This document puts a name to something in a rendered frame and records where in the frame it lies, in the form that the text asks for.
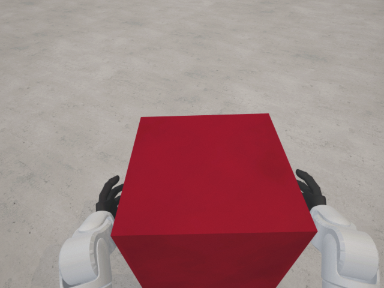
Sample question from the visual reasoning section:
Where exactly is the robot right forearm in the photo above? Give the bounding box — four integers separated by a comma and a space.
310, 205, 380, 288

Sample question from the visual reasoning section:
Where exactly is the robot left forearm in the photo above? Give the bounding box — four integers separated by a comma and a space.
59, 211, 116, 288

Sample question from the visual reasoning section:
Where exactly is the robot left hand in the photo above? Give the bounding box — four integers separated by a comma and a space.
96, 175, 124, 219

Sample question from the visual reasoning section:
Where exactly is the carton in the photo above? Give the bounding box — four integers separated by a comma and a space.
111, 113, 318, 288

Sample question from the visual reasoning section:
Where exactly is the robot right hand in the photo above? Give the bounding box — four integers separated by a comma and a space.
296, 169, 326, 211

